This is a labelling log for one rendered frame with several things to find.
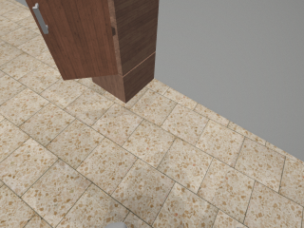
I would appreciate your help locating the handle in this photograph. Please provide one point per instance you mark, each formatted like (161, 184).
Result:
(40, 19)

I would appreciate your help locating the cupboard door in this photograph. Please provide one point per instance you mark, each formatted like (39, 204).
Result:
(79, 37)

